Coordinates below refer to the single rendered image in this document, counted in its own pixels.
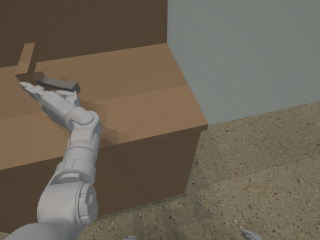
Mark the left robot forearm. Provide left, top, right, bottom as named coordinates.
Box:
left=37, top=106, right=103, bottom=222

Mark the counter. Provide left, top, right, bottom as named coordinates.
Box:
left=0, top=0, right=209, bottom=234

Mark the robot right hand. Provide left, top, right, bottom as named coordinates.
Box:
left=241, top=229, right=262, bottom=240

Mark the tap lever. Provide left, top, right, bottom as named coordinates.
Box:
left=37, top=75, right=81, bottom=94

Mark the robot left hand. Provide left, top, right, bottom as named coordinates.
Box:
left=19, top=82, right=80, bottom=127

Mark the robot left upper arm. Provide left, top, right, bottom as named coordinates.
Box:
left=3, top=181, right=98, bottom=240

